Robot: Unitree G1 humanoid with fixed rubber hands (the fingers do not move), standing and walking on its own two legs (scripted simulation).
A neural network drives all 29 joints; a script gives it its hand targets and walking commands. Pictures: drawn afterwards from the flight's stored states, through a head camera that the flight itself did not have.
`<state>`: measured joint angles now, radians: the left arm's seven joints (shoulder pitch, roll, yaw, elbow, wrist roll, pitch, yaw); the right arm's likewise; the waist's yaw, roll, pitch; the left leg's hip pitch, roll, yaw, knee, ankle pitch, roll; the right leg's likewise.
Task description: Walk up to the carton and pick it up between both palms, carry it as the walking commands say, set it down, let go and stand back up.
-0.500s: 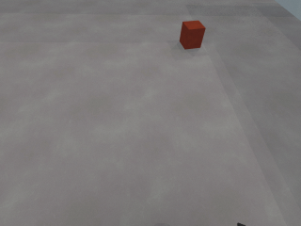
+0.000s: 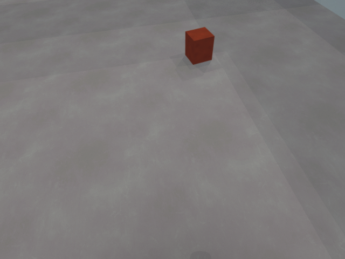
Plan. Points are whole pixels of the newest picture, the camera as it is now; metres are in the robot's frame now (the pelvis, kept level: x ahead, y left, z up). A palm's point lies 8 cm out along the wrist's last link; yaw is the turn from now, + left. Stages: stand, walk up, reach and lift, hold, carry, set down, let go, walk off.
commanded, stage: walk up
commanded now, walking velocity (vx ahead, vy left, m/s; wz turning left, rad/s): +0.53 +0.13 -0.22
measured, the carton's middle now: (198, 46) +2.05 -0.20 -0.65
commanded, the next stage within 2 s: none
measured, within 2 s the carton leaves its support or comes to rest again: neither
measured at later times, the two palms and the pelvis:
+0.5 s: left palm (88, 162) +0.42 +0.30 -0.11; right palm (253, 191) +0.32 -0.20 -0.10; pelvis +0.30 +0.06 +0.01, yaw -5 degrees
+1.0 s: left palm (113, 106) +0.65 +0.25 -0.09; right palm (249, 112) +0.63 -0.26 -0.11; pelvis +0.58 -0.01 +0.01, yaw -3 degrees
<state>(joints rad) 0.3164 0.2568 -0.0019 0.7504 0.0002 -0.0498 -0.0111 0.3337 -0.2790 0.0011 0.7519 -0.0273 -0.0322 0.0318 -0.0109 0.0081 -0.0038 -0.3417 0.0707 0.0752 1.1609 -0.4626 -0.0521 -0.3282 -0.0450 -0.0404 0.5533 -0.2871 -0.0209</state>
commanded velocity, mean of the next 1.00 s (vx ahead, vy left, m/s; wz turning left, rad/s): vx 0.51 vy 0.05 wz -0.07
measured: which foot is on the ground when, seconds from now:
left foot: up 0.00-0.26, down 0.28-0.74, up 0.76-1.00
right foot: down 0.00-0.28, up 0.30-0.70, down 0.72-1.00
